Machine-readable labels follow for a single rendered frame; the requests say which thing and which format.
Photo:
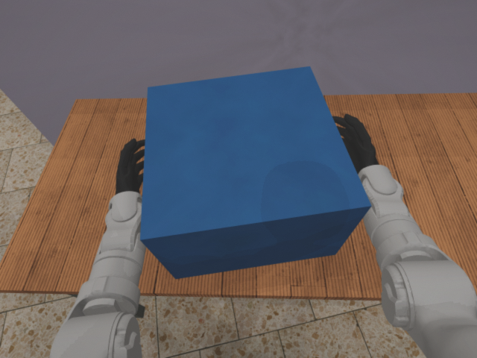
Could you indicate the left robot hand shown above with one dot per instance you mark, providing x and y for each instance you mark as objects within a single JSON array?
[{"x": 127, "y": 176}]

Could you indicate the carton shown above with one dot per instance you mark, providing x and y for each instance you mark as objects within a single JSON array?
[{"x": 245, "y": 171}]

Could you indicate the robot left forearm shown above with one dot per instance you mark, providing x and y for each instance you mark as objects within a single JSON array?
[{"x": 113, "y": 284}]

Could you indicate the robot right upper arm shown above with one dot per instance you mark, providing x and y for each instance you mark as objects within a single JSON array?
[{"x": 433, "y": 301}]

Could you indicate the robot left upper arm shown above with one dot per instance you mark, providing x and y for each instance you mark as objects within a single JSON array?
[{"x": 109, "y": 335}]

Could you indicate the robot right forearm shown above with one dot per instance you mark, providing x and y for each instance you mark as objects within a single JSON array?
[{"x": 392, "y": 230}]

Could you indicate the right robot hand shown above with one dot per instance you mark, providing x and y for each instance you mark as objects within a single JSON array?
[{"x": 357, "y": 142}]

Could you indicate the table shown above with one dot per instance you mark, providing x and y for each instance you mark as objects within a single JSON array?
[{"x": 427, "y": 141}]

